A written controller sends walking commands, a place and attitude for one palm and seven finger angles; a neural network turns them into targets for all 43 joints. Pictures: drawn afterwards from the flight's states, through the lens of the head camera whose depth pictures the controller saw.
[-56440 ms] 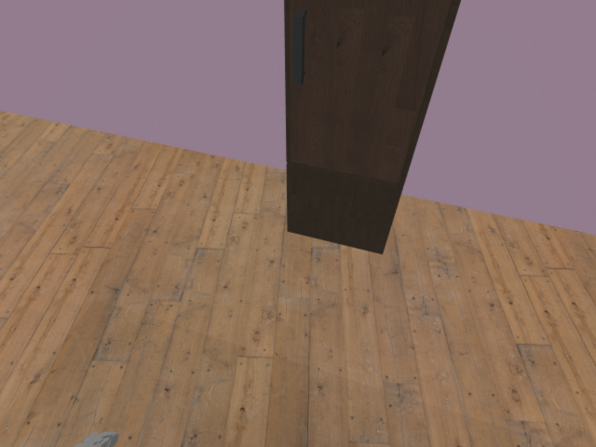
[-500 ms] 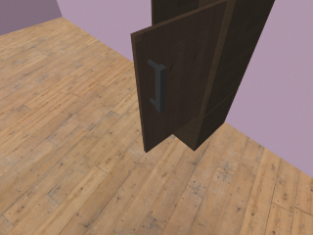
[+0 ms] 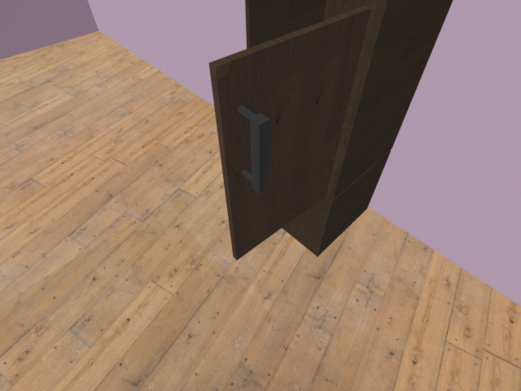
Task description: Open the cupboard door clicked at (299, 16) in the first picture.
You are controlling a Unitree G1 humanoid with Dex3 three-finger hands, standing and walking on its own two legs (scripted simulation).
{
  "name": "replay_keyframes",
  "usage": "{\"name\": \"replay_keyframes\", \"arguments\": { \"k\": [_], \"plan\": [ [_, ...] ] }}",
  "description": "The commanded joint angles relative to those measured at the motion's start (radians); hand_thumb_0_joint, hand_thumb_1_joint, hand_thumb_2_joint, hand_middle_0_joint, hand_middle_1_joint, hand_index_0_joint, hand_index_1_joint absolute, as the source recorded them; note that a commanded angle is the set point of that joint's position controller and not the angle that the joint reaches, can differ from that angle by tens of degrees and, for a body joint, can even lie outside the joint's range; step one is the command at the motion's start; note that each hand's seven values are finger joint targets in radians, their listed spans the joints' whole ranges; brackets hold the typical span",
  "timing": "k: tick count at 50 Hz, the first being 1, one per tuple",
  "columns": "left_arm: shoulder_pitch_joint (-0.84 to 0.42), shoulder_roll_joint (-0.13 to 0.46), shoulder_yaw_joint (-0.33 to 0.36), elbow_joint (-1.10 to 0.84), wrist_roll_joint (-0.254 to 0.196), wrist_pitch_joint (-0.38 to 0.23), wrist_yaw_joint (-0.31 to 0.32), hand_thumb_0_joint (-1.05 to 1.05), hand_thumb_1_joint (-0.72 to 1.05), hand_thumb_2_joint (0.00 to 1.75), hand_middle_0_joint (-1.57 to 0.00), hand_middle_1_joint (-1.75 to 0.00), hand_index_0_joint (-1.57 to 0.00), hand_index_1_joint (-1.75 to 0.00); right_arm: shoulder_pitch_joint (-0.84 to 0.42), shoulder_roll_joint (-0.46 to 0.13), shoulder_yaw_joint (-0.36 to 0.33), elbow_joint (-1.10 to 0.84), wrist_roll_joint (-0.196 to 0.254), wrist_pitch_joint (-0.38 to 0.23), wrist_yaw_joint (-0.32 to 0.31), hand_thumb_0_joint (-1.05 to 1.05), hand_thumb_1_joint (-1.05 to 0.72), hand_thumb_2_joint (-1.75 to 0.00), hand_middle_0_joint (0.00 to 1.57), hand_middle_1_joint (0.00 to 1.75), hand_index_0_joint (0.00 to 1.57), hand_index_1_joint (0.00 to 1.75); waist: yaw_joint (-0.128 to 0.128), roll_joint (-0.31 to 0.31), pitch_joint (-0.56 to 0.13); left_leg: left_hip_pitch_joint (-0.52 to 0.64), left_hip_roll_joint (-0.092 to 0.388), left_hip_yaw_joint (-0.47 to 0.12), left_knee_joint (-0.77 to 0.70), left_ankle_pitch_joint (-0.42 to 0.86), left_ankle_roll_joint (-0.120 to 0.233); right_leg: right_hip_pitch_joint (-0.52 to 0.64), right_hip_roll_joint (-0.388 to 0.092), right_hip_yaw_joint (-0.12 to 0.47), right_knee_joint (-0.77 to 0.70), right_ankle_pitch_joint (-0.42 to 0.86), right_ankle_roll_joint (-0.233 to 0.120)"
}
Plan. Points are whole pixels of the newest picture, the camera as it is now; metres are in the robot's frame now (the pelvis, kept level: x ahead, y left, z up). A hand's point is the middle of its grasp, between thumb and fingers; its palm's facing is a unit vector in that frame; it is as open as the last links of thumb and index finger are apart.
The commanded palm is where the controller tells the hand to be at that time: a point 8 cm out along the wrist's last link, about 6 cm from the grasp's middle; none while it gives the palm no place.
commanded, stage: look to check the result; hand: left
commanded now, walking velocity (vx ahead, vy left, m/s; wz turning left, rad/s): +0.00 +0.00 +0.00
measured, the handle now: (252, 151) +0.53 +0.05 +0.07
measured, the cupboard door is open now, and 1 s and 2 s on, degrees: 86 86 86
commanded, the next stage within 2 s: stand and wait in 0.38 s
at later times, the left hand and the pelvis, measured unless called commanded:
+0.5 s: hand out of the picture +0.01 +0.16 -0.17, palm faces +0.02 -0.98 -0.20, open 7.4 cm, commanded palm none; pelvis +0.01 -0.01 +0.00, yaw +0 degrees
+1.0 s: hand out of the picture +0.03 +0.17 -0.17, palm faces +0.01 -0.98 -0.21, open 7.4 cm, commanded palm none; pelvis +0.02 -0.01 +0.00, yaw -1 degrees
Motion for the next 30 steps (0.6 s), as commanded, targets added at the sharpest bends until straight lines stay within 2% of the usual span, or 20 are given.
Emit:
{"name": "replay_keyframes", "arguments": {
  "k": [1, 6, 10, 15, 24, 28, 30],
  "plan": [
    [0.067, 0.111, 0.017, -0.021, -0.006, -0.017, 0.007, 0.0, 0.9, 0.9, -0.2, -0.3, -0.2, -0.3, 0.055, -0.098, -0.012, -0.023, 0.005, -0.016, -0.003, 0.0, -0.9, -0.9, 0.2, 0.3, 0.2, 0.3, -0.001, -0.022, 0.029, 0.02, 0.113, -0.1, -0.063, 0.109, 0.013, -0.054, -0.117, 0.102, -0.098, 0.079, -0.017],
    [0.062, 0.114, 0.017, -0.02, -0.007, -0.017, 0.007, 0.0, 0.9, 0.9, -0.2, -0.3, -0.2, -0.3, 0.047, -0.105, -0.011, -0.018, 0.004, -0.017, -0.005, 0.0, -0.9, -0.9, 0.2, 0.3, 0.2, 0.3, -0.001, -0.004, 0.023, 0.035, 0.118, -0.099, -0.064, 0.141, 0.013, -0.044, -0.117, 0.102, -0.097, 0.113, -0.017],
    [0.057, 0.121, 0.016, -0.018, -0.006, -0.018, 0.007, 0.0, 0.9, 0.9, -0.2, -0.3, -0.2, -0.3, 0.039, -0.11, -0.012, -0.019, 0.005, -0.016, -0.005, 0.0, -0.9, -0.9, 0.2, 0.3, 0.2, 0.3, -0.001, -0.027, 0.03, 0.038, 0.12, -0.097, -0.065, 0.146, 0.013, -0.039, -0.118, 0.101, -0.104, 0.126, -0.015],
    [0.051, 0.127, 0.017, -0.02, -0.006, -0.019, 0.007, 0.0, 0.9, 0.9, -0.2, -0.3, -0.2, -0.3, 0.026, -0.118, -0.012, -0.017, 0.004, -0.017, -0.005, 0.0, -0.9, -0.9, 0.2, 0.3, 0.2, 0.3, 0.0, -0.011, 0.03, 0.043, 0.118, -0.095, -0.069, 0.142, 0.01, -0.036, -0.119, 0.104, -0.112, 0.124, -0.014],
    [0.033, 0.144, 0.019, -0.026, -0.006, -0.022, 0.005, 0.0, 0.9, 0.9, -0.2, -0.3, -0.2, -0.3, 0.004, -0.13, -0.015, -0.02, 0.004, -0.016, -0.004, 0.0, -0.9, -0.9, 0.2, 0.3, 0.2, 0.3, 0.0, -0.029, 0.036, 0.049, 0.12, -0.089, -0.07, 0.148, 0.007, -0.032, -0.121, 0.104, -0.121, 0.15, -0.012],
    [0.032, 0.149, 0.021, -0.029, -0.006, -0.024, 0.005, 0.0, 0.9, 0.9, -0.2, -0.3, -0.2, -0.3, -0.003, -0.141, -0.016, -0.025, 0.005, -0.017, -0.005, 0.0, -0.9, -0.9, 0.2, 0.3, 0.2, 0.3, 0.002, -0.02, 0.017, 0.061, 0.122, -0.088, -0.069, 0.153, 0.007, -0.022, -0.121, 0.107, -0.125, 0.161, -0.012],
    [0.025, 0.153, 0.021, -0.03, -0.007, -0.024, 0.005, 0.0, 0.9, 0.9, -0.2, -0.3, -0.2, -0.3, -0.002, -0.141, -0.015, -0.023, 0.004, -0.019, -0.006, 0.0, -0.9, -0.9, 0.2, 0.3, 0.2, 0.3, 0.0, -0.023, -0.001, 0.069, 0.124, -0.089, -0.067, 0.183, 0.008, -0.005, -0.122, 0.109, -0.115, 0.206, -0.012]
  ]
}}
